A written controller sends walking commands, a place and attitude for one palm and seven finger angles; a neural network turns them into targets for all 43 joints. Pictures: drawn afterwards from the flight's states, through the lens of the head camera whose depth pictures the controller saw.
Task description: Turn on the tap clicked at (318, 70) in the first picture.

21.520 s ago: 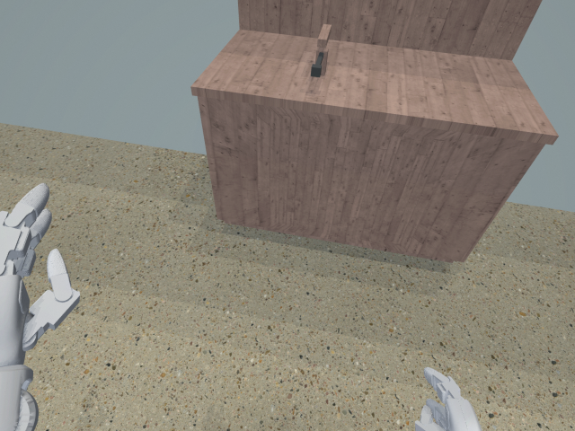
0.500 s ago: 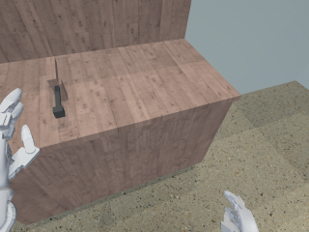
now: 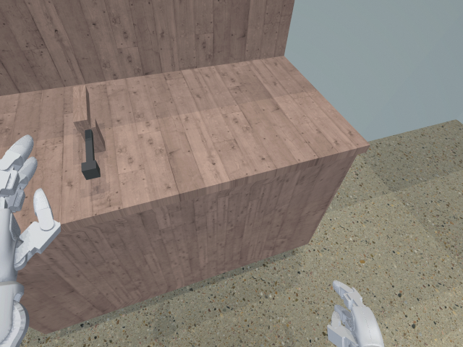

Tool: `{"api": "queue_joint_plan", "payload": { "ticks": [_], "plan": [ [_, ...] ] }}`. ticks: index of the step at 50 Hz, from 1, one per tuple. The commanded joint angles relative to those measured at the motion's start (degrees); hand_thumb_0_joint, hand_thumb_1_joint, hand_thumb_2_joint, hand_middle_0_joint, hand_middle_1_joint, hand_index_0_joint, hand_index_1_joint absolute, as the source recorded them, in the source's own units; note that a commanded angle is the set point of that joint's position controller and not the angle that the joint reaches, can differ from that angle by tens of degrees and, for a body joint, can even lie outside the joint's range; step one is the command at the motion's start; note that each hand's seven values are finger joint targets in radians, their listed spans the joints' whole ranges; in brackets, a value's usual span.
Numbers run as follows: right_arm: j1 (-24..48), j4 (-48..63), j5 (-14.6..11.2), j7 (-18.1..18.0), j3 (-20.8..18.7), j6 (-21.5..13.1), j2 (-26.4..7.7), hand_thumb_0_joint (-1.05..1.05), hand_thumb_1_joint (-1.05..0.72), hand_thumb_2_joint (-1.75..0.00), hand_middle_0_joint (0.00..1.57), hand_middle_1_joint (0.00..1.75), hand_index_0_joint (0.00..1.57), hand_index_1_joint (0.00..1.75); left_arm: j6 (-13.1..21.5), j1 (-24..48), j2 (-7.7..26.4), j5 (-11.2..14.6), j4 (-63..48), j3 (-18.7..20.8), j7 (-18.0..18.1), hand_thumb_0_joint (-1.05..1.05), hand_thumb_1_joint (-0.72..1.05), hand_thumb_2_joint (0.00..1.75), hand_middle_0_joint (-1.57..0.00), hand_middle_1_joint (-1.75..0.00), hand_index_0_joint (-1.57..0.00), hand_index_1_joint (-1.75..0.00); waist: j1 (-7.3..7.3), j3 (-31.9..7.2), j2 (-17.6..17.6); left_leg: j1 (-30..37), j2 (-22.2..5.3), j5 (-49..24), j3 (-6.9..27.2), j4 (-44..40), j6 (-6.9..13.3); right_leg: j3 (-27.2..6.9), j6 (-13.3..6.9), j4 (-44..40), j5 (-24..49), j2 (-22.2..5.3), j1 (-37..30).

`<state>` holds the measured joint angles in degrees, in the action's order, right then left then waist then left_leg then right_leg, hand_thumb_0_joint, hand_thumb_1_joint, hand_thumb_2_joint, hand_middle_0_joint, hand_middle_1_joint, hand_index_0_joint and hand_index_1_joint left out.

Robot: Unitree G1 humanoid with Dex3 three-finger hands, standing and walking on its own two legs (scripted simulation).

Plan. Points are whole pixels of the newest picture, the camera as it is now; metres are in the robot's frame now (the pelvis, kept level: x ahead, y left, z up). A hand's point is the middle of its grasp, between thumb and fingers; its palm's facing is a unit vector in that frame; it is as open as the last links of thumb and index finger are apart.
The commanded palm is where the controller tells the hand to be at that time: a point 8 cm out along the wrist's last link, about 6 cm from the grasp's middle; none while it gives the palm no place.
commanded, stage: look again from close up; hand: left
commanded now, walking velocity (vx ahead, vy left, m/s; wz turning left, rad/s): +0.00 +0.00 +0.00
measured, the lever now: (91, 170) +0.42 +0.34 +0.02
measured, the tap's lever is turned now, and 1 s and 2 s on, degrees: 0 0 0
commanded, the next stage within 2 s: turn the palm inward beside the body in 0.18 s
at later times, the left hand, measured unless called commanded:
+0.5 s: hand (64, 220) +0.23 +0.24 +0.16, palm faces +0.44 -0.85 -0.31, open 7.4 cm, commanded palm +0.16 +0.27 +0.17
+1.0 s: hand (98, 238) +0.22 +0.20 +0.13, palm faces +0.53 -0.80 -0.27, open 7.4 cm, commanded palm +0.16 +0.24 +0.15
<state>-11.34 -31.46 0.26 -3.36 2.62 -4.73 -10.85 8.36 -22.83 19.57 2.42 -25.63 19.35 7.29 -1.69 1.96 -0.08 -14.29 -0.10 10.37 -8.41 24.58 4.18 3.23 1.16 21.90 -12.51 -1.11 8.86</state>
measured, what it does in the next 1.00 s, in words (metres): shifts its weight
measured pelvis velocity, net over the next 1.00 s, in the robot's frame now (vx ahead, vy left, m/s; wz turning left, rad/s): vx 0.02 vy -0.08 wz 0.08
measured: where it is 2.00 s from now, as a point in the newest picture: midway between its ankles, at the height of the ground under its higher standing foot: outside the picture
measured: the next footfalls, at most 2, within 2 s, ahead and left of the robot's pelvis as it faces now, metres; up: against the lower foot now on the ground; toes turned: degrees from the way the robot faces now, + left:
none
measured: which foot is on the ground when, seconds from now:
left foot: down 0.00-1.00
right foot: down 0.00-1.00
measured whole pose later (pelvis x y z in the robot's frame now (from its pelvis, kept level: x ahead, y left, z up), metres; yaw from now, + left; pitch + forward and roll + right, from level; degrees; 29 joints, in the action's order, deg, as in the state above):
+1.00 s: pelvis +0.02 -0.08 -0.01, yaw +4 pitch -1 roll +1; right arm -9.8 -41.2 0.6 -5.1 1.4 -9.8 -13.0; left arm 0.0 -17.8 17.8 7.6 -15.1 19.7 5.5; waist -3.4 -1.6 2.0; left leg -16.3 -1.8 14.9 -0.6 32.5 -1.6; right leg 5.5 -4.5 32.5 -21.0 2.8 10.5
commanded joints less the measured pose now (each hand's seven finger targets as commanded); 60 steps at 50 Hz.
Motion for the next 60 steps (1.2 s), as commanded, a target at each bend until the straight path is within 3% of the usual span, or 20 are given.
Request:
{"api": "queue_joint_plan", "payload": {
  "ticks": [1,13,14,15,16,17,18,19,20,22,24,26,29,32,39,44,47,50,55,60],
  "plan": [
    [5.5,8.8,0.0,-0.7,-3.1,-3.1,-7.0,0.00,-0.90,-0.90,0.20,0.30,0.20,0.30,3.5,4.2,9.5,0.2,-12.7,5.7,1.2,0.00,0.90,0.90,-0.20,-0.30,-0.20,-0.30,0.25,-8.5,3.3,6.7,-4.7,-3.1,8.7,-5.3,-4.7,-3.6,-2.4,-3.0,6.2,-0.9,1.2],
    [5.0,8.1,-0.1,-1.0,-3.7,-2.9,-7.4,0.00,-0.90,-0.90,0.20,0.30,0.20,0.30,3.9,3.5,9.8,0.2,-12.4,5.8,1.5,0.00,0.90,0.90,-0.20,-0.30,-0.20,-0.30,0.50,-8.2,3.0,7.0,-4.1,-2.7,8.9,-5.4,-4.4,-3.7,-2.1,-4.0,5.6,-0.8,1.6],
    [-3.4,14.9,-3.1,-3.7,4.2,-3.7,-10.2,0.00,-0.90,-0.90,0.20,0.30,0.20,0.30,13.2,56.3,54.9,-2.6,-28.4,24.3,2.5,0.00,0.90,0.90,-0.20,-0.30,-0.20,-0.30,3.19,0.2,11.3,-9.3,-4.3,8.9,10.7,-4.3,-1.6,-3.2,1.8,3.3,-2.1,1.5,-1.3],
    [0.6,3.2,5.0,-1.5,-4.0,-5.3,-5.8,0.00,-0.90,-0.90,0.20,0.30,0.20,0.30,1.8,37.1,21.7,-7.9,6.4,15.8,-1.3,0.00,0.90,0.90,-0.20,-0.30,-0.20,-0.30,-2.20,-17.9,14.8,15.5,-4.3,-27.0,12.5,-2.1,-6.2,-1.3,-3.5,8.0,9.7,3.3,0.5],
    [0.0,3.3,2.1,1.7,-3.0,-5.6,-5.5,0.00,-0.90,-0.90,0.20,0.30,0.20,0.30,-2.1,19.1,5.0,0.0,4.9,2.5,-3.3,0.00,0.90,0.90,-0.20,-0.30,-0.20,-0.30,1.14,-19.6,8.7,23.8,-6.7,-36.4,13.4,-2.8,-10.8,1.8,-3.1,6.4,-0.8,5.1,8.1],
    [1.4,4.0,2.5,2.1,-4.7,-7.0,-10.0,0.00,-0.90,-0.90,0.20,0.30,0.20,0.30,-2.7,19.8,6.0,5.0,-5.7,4.9,-5.0,0.00,0.90,0.90,-0.20,-0.30,-0.20,-0.30,-1.90,-24.4,3.7,27.8,-6.0,-33.7,12.7,-3.0,-9.4,0.7,-2.7,4.5,1.0,4.5,5.6],
    [3.5,2.6,1.8,1.8,-4.7,-7.2,-10.6,0.00,-0.90,-0.90,0.20,0.30,0.20,0.30,-5.8,12.5,9.5,6.4,-1.2,7.5,-6.1,0.00,0.90,0.90,-0.20,-0.30,-0.20,-0.30,-4.24,-22.8,6.3,26.1,-5.2,-29.5,10.9,-2.5,-8.2,0.4,-2.8,3.7,3.0,4.1,3.7],
    [5.4,2.7,1.2,2.3,-3.4,-7.0,-10.3,0.00,-0.90,-0.90,0.20,0.30,0.20,0.30,-8.5,8.0,5.9,6.4,1.5,4.0,-6.9,0.00,0.90,0.90,-0.20,-0.30,-0.20,-0.30,-4.13,-17.0,9.1,21.8,-4.3,-25.6,9.8,-2.7,-7.9,0.9,-3.1,2.1,5.2,3.9,3.1],
    [8.7,3.5,0.7,2.9,-2.2,-6.7,-10.2,0.00,-0.90,-0.90,0.20,0.30,0.20,0.30,-10.1,13.5,3.8,4.6,-3.6,-1.0,-6.9,0.00,0.90,0.90,-0.20,-0.30,-0.20,-0.30,-3.04,-9.8,8.2,15.6,-3.7,-17.9,9.5,-3.6,-6.7,2.1,-3.2,1.7,6.6,3.3,3.9],
    [9.7,3.5,-0.2,2.7,-2.2,-5.4,-10.4,0.00,-0.90,-0.90,0.20,0.30,0.20,0.30,-12.0,9.4,6.6,1.0,-0.6,0.8,-5.0,0.00,0.90,0.90,-0.20,-0.30,-0.20,-0.30,-2.32,-2.4,3.5,7.5,-3.0,-3.4,10.1,-6.0,-4.9,3.0,-3.1,1.8,2.9,3.4,4.2],
    [11.9,4.4,0.2,1.7,-2.1,-4.8,-10.2,0.00,-0.90,-0.90,0.20,0.30,0.20,0.30,-10.2,13.5,13.5,-0.5,-7.2,6.1,-2.0,0.00,0.90,0.90,-0.20,-0.30,-0.20,-0.30,-1.97,-2.7,3.8,5.7,-2.0,3.6,9.8,-6.1,-4.1,2.0,-3.0,1.7,-0.5,3.6,4.0],
    [12.7,4.3,1.2,1.0,-1.7,-5.1,-7.9,0.00,-0.90,-0.90,0.20,0.30,0.20,0.30,-7.0,17.5,10.2,-0.6,-7.5,5.0,0.6,0.00,0.90,0.90,-0.20,-0.30,-0.20,-0.30,-1.13,-4.6,2.0,5.9,-1.4,5.5,9.7,-3.8,-3.9,1.8,-2.6,2.4,-4.1,3.7,6.6],
    [12.0,1.8,1.7,0.2,-2.1,-5.8,-7.4,0.00,-0.90,-0.90,0.20,0.30,0.20,0.30,-1.4,23.9,13.5,-0.2,-8.4,7.5,3.4,0.00,0.90,0.90,-0.20,-0.30,-0.20,-0.30,-1.14,-5.8,3.0,5.2,-0.6,13.3,9.5,-2.0,-3.6,-0.2,-1.9,0.7,-11.1,3.3,8.5],
    [12.2,-0.1,1.7,-0.5,-1.9,-6.5,-6.9,0.00,-0.90,-0.90,0.20,0.30,0.20,0.30,-0.7,23.5,9.2,-0.7,-2.1,2.6,3.8,0.00,0.90,0.90,-0.20,-0.30,-0.20,-0.30,-0.75,-3.5,5.1,4.2,0.5,13.9,8.3,0.1,-3.1,-2.0,-1.9,-1.6,-15.4,2.3,9.3],
    [13.2,-1.9,0.8,-2.9,-2.4,-7.4,-7.6,0.00,-0.90,-0.90,0.20,0.30,0.20,0.30,-6.2,25.7,10.2,1.8,2.4,1.1,-0.8,0.00,0.90,0.90,-0.20,-0.30,-0.20,-0.30,-1.07,-2.4,2.8,2.7,0.3,8.4,8.6,5.1,-3.6,-9.9,-0.5,-7.0,-19.4,-2.3,7.5],
    [12.1,-1.7,0.5,-2.6,-3.1,-8.4,-7.8,0.00,-0.90,-0.90,0.20,0.30,0.20,0.30,-5.2,16.9,12.3,4.1,1.2,7.5,-0.6,0.00,0.90,0.90,-0.20,-0.30,-0.20,-0.30,-3.40,-5.9,-1.2,0.4,-0.4,3.2,10.4,6.3,-3.5,-10.2,1.2,-2.2,-2.4,-3.4,3.5],
    [9.7,-0.8,0.4,-2.0,-3.2,-8.7,-7.8,0.00,-0.90,-0.90,0.20,0.30,0.20,0.30,-4.5,9.7,10.6,5.4,-1.1,8.7,-0.5,0.00,0.90,0.90,-0.20,-0.30,-0.20,-0.30,-3.70,-11.5,-1.7,0.4,0.6,-7.0,9.3,7.4,-3.0,-7.4,2.0,5.6,23.4,-2.7,-0.9],
    [7.6,0.4,0.4,-1.6,-3.4,-9.1,-8.0,0.00,-0.90,-0.90,0.20,0.30,0.20,0.30,-4.1,5.7,9.9,6.2,-4.9,8.7,-1.1,0.00,0.90,0.90,-0.20,-0.30,-0.20,-0.30,-3.66,-14.7,0.5,2.5,1.6,-15.2,7.7,9.0,-2.6,-4.0,2.1,9.5,37.8,-1.3,-1.8],
    [6.3,0.6,-0.1,-1.6,-3.9,-10.2,-8.5,0.00,-0.90,-0.90,0.20,0.30,0.20,0.30,-2.8,5.0,7.6,7.6,-6.9,6.9,-1.6,0.00,0.90,0.90,-0.20,-0.30,-0.20,-0.30,-2.20,-12.2,0.9,2.0,1.4,-15.6,7.8,10.3,-2.5,-2.8,1.6,9.9,33.6,-0.4,2.7],
    [5.4,0.6,0.0,-1.7,-4.0,-11.7,-8.6,0.00,-0.90,-0.90,0.20,0.30,0.20,0.30,-1.5,4.5,5.7,7.2,-8.3,4.6,-0.6,0.00,0.90,0.90,-0.20,-0.30,-0.20,-0.30,-2.23,-13.4,1.4,1.9,1.4,-14.1,8.1,10.7,-2.5,-2.5,0.8,10.2,27.3,0.0,4.5]
  ]
}}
